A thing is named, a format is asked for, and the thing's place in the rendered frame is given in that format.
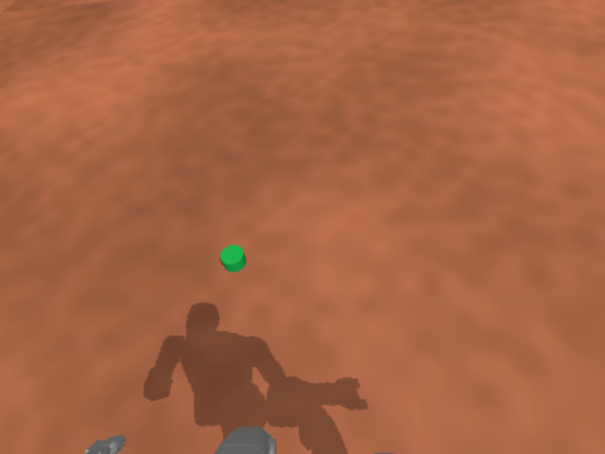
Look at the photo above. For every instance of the tin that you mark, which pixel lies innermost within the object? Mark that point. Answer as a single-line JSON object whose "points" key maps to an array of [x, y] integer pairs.
{"points": [[233, 258]]}

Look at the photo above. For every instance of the left robot hand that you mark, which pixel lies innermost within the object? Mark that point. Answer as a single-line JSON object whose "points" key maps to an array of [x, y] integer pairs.
{"points": [[110, 446]]}

